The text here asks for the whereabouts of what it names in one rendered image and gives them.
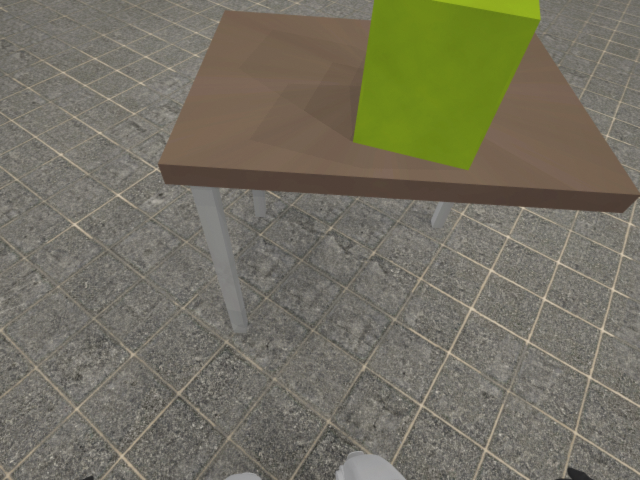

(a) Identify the carton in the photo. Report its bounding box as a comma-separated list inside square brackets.
[353, 0, 541, 170]

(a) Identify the table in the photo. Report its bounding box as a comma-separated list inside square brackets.
[158, 10, 640, 333]

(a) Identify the robot right shin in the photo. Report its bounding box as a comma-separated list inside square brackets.
[346, 451, 364, 461]

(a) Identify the robot right thigh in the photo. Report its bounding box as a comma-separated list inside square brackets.
[335, 454, 406, 480]

